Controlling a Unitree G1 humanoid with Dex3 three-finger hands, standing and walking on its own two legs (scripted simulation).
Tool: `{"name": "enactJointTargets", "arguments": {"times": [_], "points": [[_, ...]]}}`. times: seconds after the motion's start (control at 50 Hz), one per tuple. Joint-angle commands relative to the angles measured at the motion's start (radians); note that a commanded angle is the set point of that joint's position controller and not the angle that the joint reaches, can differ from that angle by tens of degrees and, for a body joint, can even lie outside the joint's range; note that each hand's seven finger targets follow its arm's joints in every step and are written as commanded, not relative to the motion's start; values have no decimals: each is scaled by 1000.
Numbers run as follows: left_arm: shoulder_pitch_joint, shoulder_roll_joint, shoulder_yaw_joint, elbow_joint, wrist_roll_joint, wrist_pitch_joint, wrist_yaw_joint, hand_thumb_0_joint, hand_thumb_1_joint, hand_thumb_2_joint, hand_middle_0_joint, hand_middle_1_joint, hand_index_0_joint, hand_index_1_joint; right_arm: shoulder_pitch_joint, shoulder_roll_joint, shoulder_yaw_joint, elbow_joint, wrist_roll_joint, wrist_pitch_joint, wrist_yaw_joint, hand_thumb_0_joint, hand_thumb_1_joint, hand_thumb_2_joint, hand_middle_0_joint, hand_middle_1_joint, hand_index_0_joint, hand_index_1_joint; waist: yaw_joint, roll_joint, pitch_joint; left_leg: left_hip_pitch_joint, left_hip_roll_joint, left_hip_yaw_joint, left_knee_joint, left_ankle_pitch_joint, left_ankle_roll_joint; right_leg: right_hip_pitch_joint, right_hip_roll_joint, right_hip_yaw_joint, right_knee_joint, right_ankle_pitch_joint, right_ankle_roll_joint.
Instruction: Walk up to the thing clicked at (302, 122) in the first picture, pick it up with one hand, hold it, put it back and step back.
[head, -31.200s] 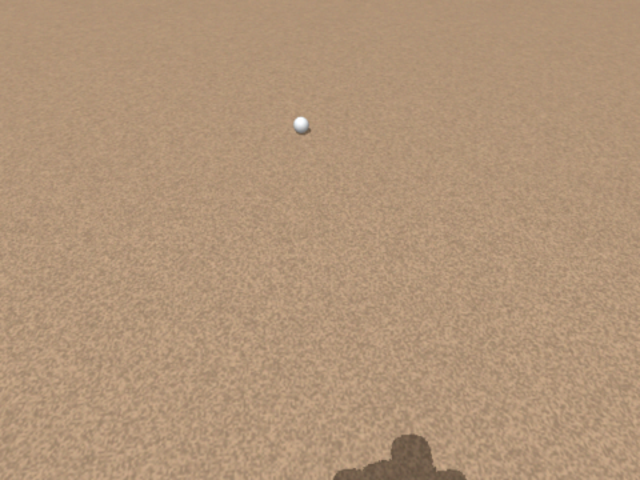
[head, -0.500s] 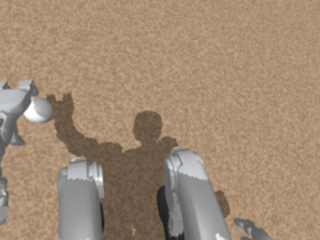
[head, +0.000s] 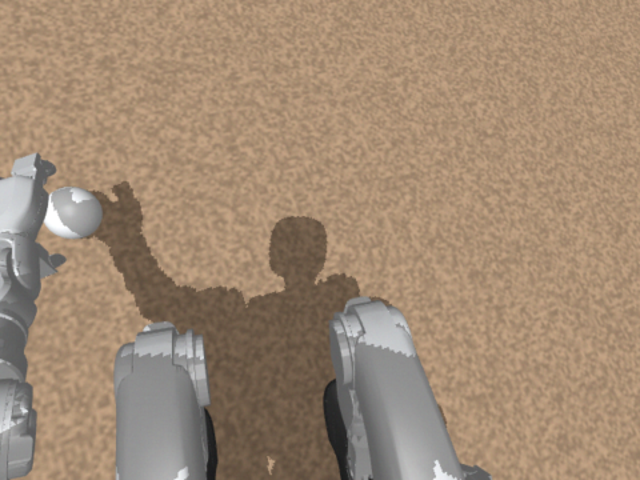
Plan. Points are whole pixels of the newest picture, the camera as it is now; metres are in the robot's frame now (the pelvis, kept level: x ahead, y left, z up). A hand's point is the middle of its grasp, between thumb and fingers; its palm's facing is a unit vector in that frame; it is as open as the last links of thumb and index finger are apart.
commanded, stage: home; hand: left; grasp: from above
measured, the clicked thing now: (72, 213) +0.54 +0.33 -0.31
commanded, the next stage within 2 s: none
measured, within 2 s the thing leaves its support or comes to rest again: neither
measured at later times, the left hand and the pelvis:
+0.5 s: hand out of the picture +0.27 +0.24 +0.09, palm faces -0.04 -0.88 -0.47, open 7.5 cm; pelvis +0.01 -0.01 +0.18, yaw +5 degrees
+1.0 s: hand out of the picture +0.23 +0.21 +0.30, palm faces +0.20 -0.96 -0.20, open 7.4 cm; pelvis +0.08 +0.00 +0.35, yaw +8 degrees
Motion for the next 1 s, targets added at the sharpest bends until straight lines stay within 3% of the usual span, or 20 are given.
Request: {"name": "enactJointTargets", "arguments": {"times": [0.0, 0.04, 0.06, 0.08, 0.12, 0.16, 0.2, 0.28, 0.32, 0.34, 0.36, 0.42, 0.5, 0.56, 0.68, 0.72, 0.8, 0.92, 0.98], "points": [[-45, 153, 0, -361, -196, 61, -125, 0, 463, 887, -212, -417, -204, -425, 157, -281, -116, -95, 62, 7, -22, 0, -895, -898, 200, 300, 200, 300, 51, 186, -702, 637, -7, 70, -410, 177, 44, 442, 13, -76, -343, 239, -90], [48, 140, 3, -492, -279, 76, -188, 0, 623, 933, -218, -407, -211, -413, 129, -269, -114, -129, 77, 16, -36, 0, -896, -898, 200, 300, 200, 300, 68, 151, -669, 641, -2, 73, -437, 192, 49, 489, 15, -60, -390, 257, -87], [111, 153, 31, -525, -314, 85, -211, 0, 703, 936, -216, -389, -210, -395, 95, -270, -113, -170, 83, 18, -42, 0, -896, -899, 200, 300, 200, 300, 80, 113, -663, 638, 0, 72, -454, 190, 52, 526, 15, -52, -411, 255, -85], [132, 91, -10, -596, -353, 87, -236, 0, 783, 948, -215, -366, -211, -369, 99, -251, -111, -158, 87, 22, -49, 0, -897, -899, 200, 300, 200, 300, 73, 97, -631, 623, -1, 75, -469, 159, 54, 533, 13, -47, -443, 232, -86], [200, 79, 7, -698, -421, 93, -263, 0, 901, 904, -201, -302, -201, -302, 73, -231, -109, -190, 98, 20, -63, 0, -900, -900, 200, 300, 200, 300, 88, 85, -618, 656, 6, 83, -516, 141, 57, 593, 12, -31, -494, 215, -82], [241, 60, 15, -780, -480, 99, -274, 0, 900, 900, -200, -299, -200, -299, 44, -226, -111, -211, 106, 17, -76, 0, -900, -900, 200, 300, 200, 300, 99, 100, -596, 709, 10, 78, -565, 123, 53, 605, 8, -24, -532, 193, -86], [269, 36, 13, -853, -517, 105, -276, 0, 900, 900, -200, -299, -200, -299, 23, -225, -112, -228, 113, 12, -91, 0, -900, -900, 200, 300, 200, 300, 104, 144, -600, 785, 15, 63, -619, 123, 42, 611, 2, -20, -550, 187, -90], [400, -11, 32, -943, -611, 150, -262, 0, 900, 900, -200, -298, -200, -299, -17, -217, -109, -260, 123, -7, -125, 0, -899, -900, 200, 300, 200, 300, 121, 126, -561, 879, 16, 58, -730, 53, 40, 680, -2, -16, -648, 129, -87], [441, -71, -8, -1017, -660, 175, -269, 0, 896, 898, -200, -299, -200, -299, -36, -216, -108, -273, 124, -18, -141, 0, -899, -900, 200, 300, 200, 300, 104, 149, -556, 943, 18, 54, -778, 55, 35, 704, -6, -12, -684, 130, -86], [456, -50, 17, -1044, -687, 192, -266, 0, 894, 901, -200, -301, -200, -301, -45, -218, -108, -279, 128, -23, -150, 0, -899, -900, 200, 300, 200, 300, 118, 156, -562, 978, 19, 46, -805, 46, 33, 726, -8, -9, -700, 125, -84], [540, -82, 2, -1020, -714, 216, -267, 0, 900, 901, -200, -299, -200, -300, -54, -213, -106, -287, 131, -28, -159, 0, -899, -900, 200, 300, 200, 300, 115, 131, -526, 991, 18, 49, -827, 49, 33, 743, -6, -9, -730, 123, -83], [597, -112, -4, -1108, -811, 270, -262, 0, 900, 900, -200, -298, -200, -299, -75, -197, -94, -306, 135, -42, -183, 0, -899, -900, 200, 300, 200, 300, 106, 114, -506, 1053, 16, 54, -892, 35, 36, 835, -9, 5, -819, 108, -78], [713, -144, 0, -1190, -905, 331, -253, 0, 900, 900, -200, -299, -200, -299, -75, -172, -80, -333, 140, -65, -213, 0, -900, -900, 200, 300, 200, 300, 105, 88, -482, 1138, 11, 77, -962, 87, 39, 975, -10, 21, -938, 140, -74], [791, -183, -1, -1216, -949, 374, -241, 0, 900, 900, -200, -299, -200, -299, -53, -151, -63, -336, 143, -79, -236, 0, -900, -900, 200, 300, 200, 300, 92, 59, -431, 1189, 7, 78, -1034, 130, 42, 1080, -10, 25, -1023, 174, -72], [938, -242, 15, -1272, -1027, 441, -231, 0, 900, 900, -200, -300, -200, -300, -7, -127, -36, -342, 146, -116, -296, 0, -900, -900, 200, 299, 200, 299, 107, 64, -375, 1371, 8, 81, -1170, 292, 33, 1258, -10, 16, -1156, 311, -71], [978, -265, 9, -1293, -1044, 455, -234, 0, 900, 900, -200, -300, -200, -300, 11, -121, -30, -343, 143, -131, -315, 0, -901, -900, 200, 299, 200, 299, 97, 59, -350, 1420, 5, 90, -1210, 339, 34, 1321, -10, 13, -1207, 356, -67], [1107, -293, 3, -1344, -1061, 478, -240, 0, 900, 900, -200, -301, -200, -301, 41, -110, -24, -365, 136, -152, -343, 0, -901, -899, 199, 299, 200, 299, 114, 54, -269, 1505, 0, 96, -1311, 364, 33, 1420, -13, 3, -1312, 384, -61], [1231, -318, -20, -1452, -1052, 503, -250, 0, 900, 900, -200, -301, -200, -301, 68, -100, -29, -391, 126, -181, -361, 0, -901, -899, 199, 299, 200, 299, 122, 52, -208, 1621, 2, 93, -1405, 468, 27, 1523, -7, -13, -1392, 468, -59], [1267, -327, -28, -1468, -1052, 510, -260, 0, 900, 900, -200, -301, -200, -301, 68, -105, -33, -396, 119, -192, -364, 0, -901, -899, 199, 299, 199, 299, 120, 31, -159, 1637, 1, 89, -1438, 457, 29, 1543, -7, -20, -1427, 456, -57]]}}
